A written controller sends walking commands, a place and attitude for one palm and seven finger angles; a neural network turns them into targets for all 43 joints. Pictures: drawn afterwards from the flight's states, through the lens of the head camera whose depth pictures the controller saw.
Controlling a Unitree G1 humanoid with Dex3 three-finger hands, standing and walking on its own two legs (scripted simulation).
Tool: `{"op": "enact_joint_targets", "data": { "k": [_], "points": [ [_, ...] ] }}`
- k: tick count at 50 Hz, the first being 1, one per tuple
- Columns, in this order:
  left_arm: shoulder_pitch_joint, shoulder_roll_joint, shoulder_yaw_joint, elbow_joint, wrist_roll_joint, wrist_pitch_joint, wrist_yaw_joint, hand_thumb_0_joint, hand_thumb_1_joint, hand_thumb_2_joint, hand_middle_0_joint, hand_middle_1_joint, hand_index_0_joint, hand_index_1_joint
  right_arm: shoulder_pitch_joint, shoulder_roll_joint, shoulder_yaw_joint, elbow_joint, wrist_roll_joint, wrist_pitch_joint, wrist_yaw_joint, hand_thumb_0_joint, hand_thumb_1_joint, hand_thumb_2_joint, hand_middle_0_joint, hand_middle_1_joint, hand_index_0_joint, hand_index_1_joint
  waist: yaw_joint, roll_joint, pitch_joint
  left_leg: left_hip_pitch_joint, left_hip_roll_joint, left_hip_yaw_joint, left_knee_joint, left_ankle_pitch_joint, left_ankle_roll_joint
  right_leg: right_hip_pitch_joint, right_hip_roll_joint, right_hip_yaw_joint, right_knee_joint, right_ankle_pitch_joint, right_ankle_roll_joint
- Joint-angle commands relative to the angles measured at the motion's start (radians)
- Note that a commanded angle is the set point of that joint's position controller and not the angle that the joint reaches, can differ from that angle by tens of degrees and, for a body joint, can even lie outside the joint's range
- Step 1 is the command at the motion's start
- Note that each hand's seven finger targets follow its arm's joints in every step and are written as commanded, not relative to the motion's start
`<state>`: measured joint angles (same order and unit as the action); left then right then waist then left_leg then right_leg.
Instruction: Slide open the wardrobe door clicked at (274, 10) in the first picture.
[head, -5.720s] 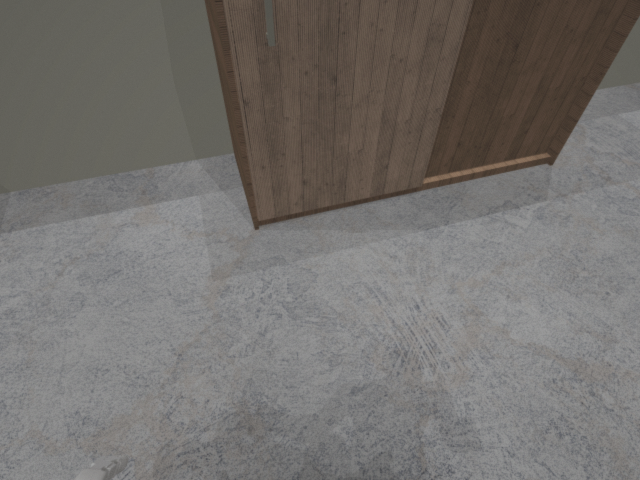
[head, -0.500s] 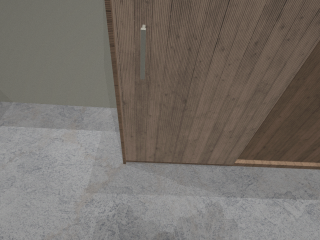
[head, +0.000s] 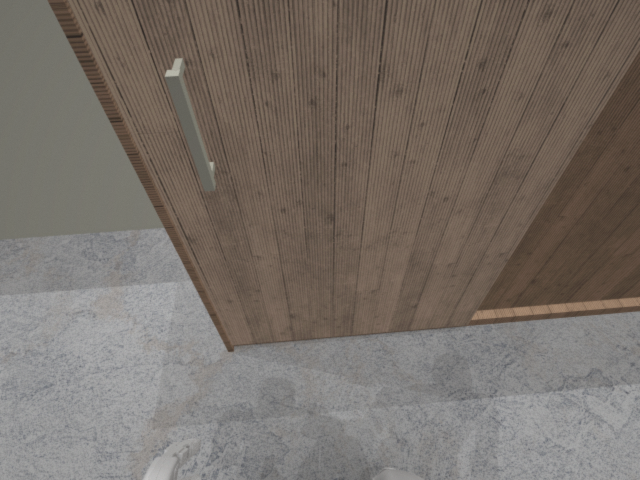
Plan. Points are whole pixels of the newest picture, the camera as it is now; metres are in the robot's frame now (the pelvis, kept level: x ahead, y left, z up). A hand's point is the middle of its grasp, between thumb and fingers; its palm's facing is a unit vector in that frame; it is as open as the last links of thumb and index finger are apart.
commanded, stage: take the last steps up to it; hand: left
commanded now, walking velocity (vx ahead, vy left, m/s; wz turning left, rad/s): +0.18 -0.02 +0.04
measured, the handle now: (195, 130) +0.57 +0.19 +0.12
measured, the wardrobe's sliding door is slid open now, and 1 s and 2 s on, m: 0.00 0.00 0.00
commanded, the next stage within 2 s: come to a stop and stand still in 0.08 s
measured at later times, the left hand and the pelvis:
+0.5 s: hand out of the picture +0.07 +0.17 -0.17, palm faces +0.07 -0.99 -0.14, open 7.4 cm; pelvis +0.10 +0.02 +0.01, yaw -1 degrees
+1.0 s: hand out of the picture +0.12 +0.17 -0.15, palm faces +0.01 -0.98 -0.21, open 7.3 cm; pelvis +0.06 -0.01 +0.02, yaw -1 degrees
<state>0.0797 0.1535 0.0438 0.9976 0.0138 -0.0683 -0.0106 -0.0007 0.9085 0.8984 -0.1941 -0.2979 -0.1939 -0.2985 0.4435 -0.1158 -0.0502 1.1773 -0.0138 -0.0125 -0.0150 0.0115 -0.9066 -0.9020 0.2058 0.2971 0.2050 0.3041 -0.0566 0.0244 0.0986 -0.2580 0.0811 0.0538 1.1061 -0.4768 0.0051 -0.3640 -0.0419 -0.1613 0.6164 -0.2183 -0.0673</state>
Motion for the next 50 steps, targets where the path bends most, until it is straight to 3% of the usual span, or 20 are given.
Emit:
{"op": "enact_joint_targets", "data": {
  "k": [1, 5, 9, 11, 13, 15, 16, 19, 22, 25, 28, 30, 31, 32, 33, 35, 39, 42, 46, 50],
  "points": [
    [0.149, 0.103, 0.018, 0.017, 0.003, 0.009, 0.033, 0.0, 0.9, 0.9, -0.2, -0.3, -0.2, -0.3, -0.013, -0.045, -0.01, -0.093, -0.014, -0.007, 0.005, 0.0, -0.9, -0.9, 0.2, 0.3, 0.2, 0.3, 0.043, -0.115, -0.051, -0.224, 0.071, -0.037, 0.088, 0.138, -0.005, 0.086, -0.267, 0.268, -0.431, -0.013, -0.087],
    [0.175, 0.083, 0.014, 0.023, 0.01, 0.0, 0.035, 0.0, 0.9, 0.9, -0.2, -0.3, -0.2, -0.3, -0.021, -0.024, -0.002, -0.109, -0.013, 0.007, 0.01, 0.0, -0.9, -0.9, 0.2, 0.3, 0.2, 0.3, 0.022, -0.124, -0.058, -0.164, 0.057, 0.01, -0.141, 0.16, -0.033, 0.052, -0.227, 0.178, -0.428, 0.14, -0.101],
    [0.206, 0.123, 0.017, 0.044, 0.009, 0.003, 0.028, 0.0, 0.9, 0.9, -0.2, -0.3, -0.2, -0.3, -0.126, -0.043, 0.004, -0.15, -0.009, -0.008, 0.019, 0.0, -0.9, -0.9, 0.2, 0.3, 0.2, 0.3, 0.053, -0.13, -0.063, -0.137, 0.034, 0.033, -0.349, 0.173, -0.038, 0.133, -0.23, 0.198, -0.406, 0.128, -0.111],
    [0.206, 0.11, 0.008, 0.054, 0.005, 0.012, 0.032, 0.0, 0.9, 0.9, -0.2, -0.3, -0.2, -0.3, -0.163, -0.046, 0.016, -0.147, -0.004, -0.012, 0.008, 0.0, -0.9, -0.9, 0.2, 0.3, 0.2, 0.3, 0.054, -0.121, -0.052, -0.053, 0.017, 0.025, -0.463, 0.221, -0.045, 0.123, -0.208, 0.179, -0.355, 0.254, -0.089],
    [0.205, 0.097, -0.005, 0.068, -0.004, 0.023, 0.036, 0.0, 0.9, 0.9, -0.2, -0.3, -0.2, -0.3, -0.142, -0.062, 0.026, -0.124, -0.002, -0.015, 0.001, 0.0, -0.9, -0.9, 0.2, 0.3, 0.2, 0.3, 0.035, -0.084, -0.072, 0.109, 0.008, 0.017, -0.644, 0.408, -0.048, 0.092, -0.145, 0.133, -0.273, 0.273, -0.028],
    [0.27, 0.056, -0.018, 0.075, -0.006, 0.036, 0.044, 0.0, 0.9, 0.9, -0.2, -0.3, -0.2, -0.3, -0.139, -0.146, 0.019, -0.121, -0.001, -0.029, -0.009, 0.0, -0.9, -0.9, 0.2, 0.3, 0.2, 0.3, 0.06, 0.051, -0.115, 0.192, 0.138, -0.08, -0.673, 0.803, 0.006, 0.099, -0.074, 0.113, -0.21, 0.151, 0.052],
    [0.287, 0.054, -0.019, 0.077, -0.001, 0.045, 0.051, 0.0, 0.9, 0.9, -0.2, -0.3, -0.2, -0.3, -0.162, -0.163, 0.013, -0.127, 0.001, -0.019, -0.014, 0.0, -0.9, -0.9, 0.2, 0.3, 0.2, 0.3, 0.063, 0.037, -0.074, 0.164, 0.164, -0.072, -0.664, 0.812, 0.025, 0.102, -0.06, 0.115, -0.232, 0.072, 0.064],
    [0.291, 0.089, -0.015, 0.085, -0.004, 0.072, 0.048, 0.0, 0.9, 0.9, -0.2, -0.3, -0.2, -0.3, -0.246, -0.171, 0.009, -0.139, 0.013, -0.002, -0.029, 0.0, -0.9, -0.9, 0.2, 0.3, 0.2, 0.3, 0.077, 0.157, -0.035, 0.082, 0.171, -0.119, -0.761, 0.743, 0.067, 0.144, -0.053, 0.099, -0.175, 0.007, 0.087],
    [0.312, 0.101, -0.004, 0.068, 0.002, 0.08, 0.048, 0.0, 0.9, 0.9, -0.2, -0.3, -0.2, -0.3, -0.243, -0.193, -0.011, -0.158, 0.01, 0.011, -0.035, 0.0, -0.9, -0.9, 0.2, 0.3, 0.2, 0.3, 0.064, 0.1, -0.107, 0.163, 0.176, -0.113, -0.719, 0.811, 0.083, 0.115, -0.053, 0.103, -0.134, 0.046, 0.078],
    [0.314, 0.095, 0.004, 0.037, 0.008, 0.088, 0.046, 0.0, 0.9, 0.9, -0.2, -0.3, -0.2, -0.3, -0.243, -0.214, -0.029, -0.172, 0.007, 0.02, -0.038, 0.0, -0.9, -0.9, 0.2, 0.3, 0.2, 0.3, 0.06, 0.104, -0.169, 0.182, 0.222, -0.143, -0.716, 0.843, 0.126, 0.077, -0.034, 0.101, -0.023, -0.079, 0.077],
    [0.338, 0.069, 0.01, 0.021, 0.011, 0.095, 0.047, 0.0, 0.9, 0.9, -0.2, -0.3, -0.2, -0.3, -0.274, -0.212, -0.039, -0.19, 0.001, 0.025, -0.033, 0.0, -0.9, -0.9, 0.2, 0.3, 0.2, 0.3, 0.074, 0.107, -0.197, 0.129, 0.245, -0.15, -0.72, 0.741, 0.163, 0.066, -0.023, 0.112, 0.059, -0.185, 0.075],
    [0.356, 0.063, 0.01, 0.025, 0.015, 0.085, 0.047, 0.0, 0.9, 0.9, -0.2, -0.3, -0.2, -0.3, -0.297, -0.196, -0.036, -0.197, 0.002, 0.023, -0.027, 0.0, -0.9, -0.9, 0.2, 0.3, 0.2, 0.3, 0.091, 0.05, -0.211, 0.085, 0.192, -0.112, -0.666, 0.655, 0.125, 0.131, -0.03, 0.124, -0.078, -0.051, 0.073],
    [0.355, 0.088, 0.01, 0.023, 0.019, 0.079, 0.049, 0.0, 0.9, 0.9, -0.2, -0.3, -0.2, -0.3, -0.3, -0.172, -0.034, -0.202, 0.006, 0.024, -0.021, 0.0, -0.9, -0.9, 0.2, 0.3, 0.2, 0.3, 0.091, -0.025, -0.202, 0.039, 0.13, -0.072, -0.616, 0.525, 0.077, 0.159, -0.068, 0.179, -0.179, 0.103, 0.065],
    [0.319, 0.126, 0.016, 0.013, 0.022, 0.074, 0.05, 0.0, 0.9, 0.9, -0.2, -0.3, -0.2, -0.3, -0.297, -0.126, -0.028, -0.208, 0.008, 0.031, -0.015, 0.0, -0.9, -0.9, 0.2, 0.3, 0.2, 0.3, 0.075, -0.213, -0.163, -0.031, 0.031, 0.002, -0.542, 0.308, 0.021, 0.152, -0.165, 0.296, -0.254, 0.17, 0.024],
    [0.273, 0.149, 0.016, 0.004, 0.017, 0.069, 0.05, 0.0, 0.9, 0.9, -0.2, -0.3, -0.2, -0.3, -0.307, -0.094, -0.018, -0.211, 0.006, 0.045, -0.007, 0.0, -0.9, -0.9, 0.2, 0.3, 0.2, 0.3, 0.073, -0.32, -0.092, -0.072, -0.038, 0.022, -0.478, 0.103, -0.01, 0.088, -0.257, 0.365, -0.326, 0.162, -0.046],
    [0.226, 0.139, 0.007, -0.001, 0.015, 0.066, 0.052, 0.0, 0.9, 0.9, -0.2, -0.3, -0.2, -0.3, -0.303, -0.079, -0.011, -0.191, 0.002, 0.051, -0.006, 0.0, -0.9, -0.9, 0.2, 0.3, 0.2, 0.3, 0.064, -0.186, -0.065, -0.055, -0.029, -0.026, -0.373, 0.048, -0.013, 0.046, -0.264, 0.349, -0.331, 0.197, -0.11],
    [0.191, 0.14, 0.001, 0.021, 0.006, 0.056, 0.049, 0.0, 0.9, 0.9, -0.2, -0.3, -0.2, -0.3, -0.224, -0.08, 0.006, -0.138, 0.006, 0.038, -0.01, 0.0, -0.9, -0.9, 0.2, 0.3, 0.2, 0.3, 0.048, -0.143, -0.09, -0.011, -0.022, -0.028, -0.492, 0.136, -0.026, 0.149, -0.196, 0.244, -0.242, 0.353, -0.075],
    [0.192, 0.126, -0.005, 0.036, -0.006, 0.056, 0.048, 0.0, 0.9, 0.9, -0.2, -0.3, -0.2, -0.3, -0.185, -0.111, 0.019, -0.103, 0.003, 0.017, -0.018, 0.0, -0.9, -0.9, 0.2, 0.3, 0.2, 0.3, 0.057, -0.055, -0.082, 0.106, 0.037, -0.076, -0.68, 0.442, -0.013, 0.123, -0.116, 0.197, -0.215, 0.235, 0.013],
    [0.179, 0.125, -0.006, 0.063, -0.009, 0.066, 0.045, 0.0, 0.9, 0.9, -0.2, -0.3, -0.2, -0.3, -0.191, -0.121, 0.029, -0.077, 0.002, 0.009, -0.018, 0.0, -0.9, -0.9, 0.2, 0.3, 0.2, 0.3, 0.08, 0.044, -0.041, 0.022, 0.051, -0.1, -0.761, 0.35, -0.007, 0.2, -0.078, 0.18, -0.268, 0.052, 0.048],
    [0.182, 0.123, -0.009, 0.076, -0.009, 0.067, 0.043, 0.0, 0.9, 0.9, -0.2, -0.3, -0.2, -0.3, -0.153, -0.112, 0.03, -0.066, -0.002, 0.011, -0.016, 0.0, -0.9, -0.9, 0.2, 0.3, 0.2, 0.3, 0.076, -0.009, -0.021, 0.014, 0.026, -0.08, -0.786, 0.236, -0.012, 0.188, -0.084, 0.193, -0.335, -0.082, 0.044]
  ]
}}
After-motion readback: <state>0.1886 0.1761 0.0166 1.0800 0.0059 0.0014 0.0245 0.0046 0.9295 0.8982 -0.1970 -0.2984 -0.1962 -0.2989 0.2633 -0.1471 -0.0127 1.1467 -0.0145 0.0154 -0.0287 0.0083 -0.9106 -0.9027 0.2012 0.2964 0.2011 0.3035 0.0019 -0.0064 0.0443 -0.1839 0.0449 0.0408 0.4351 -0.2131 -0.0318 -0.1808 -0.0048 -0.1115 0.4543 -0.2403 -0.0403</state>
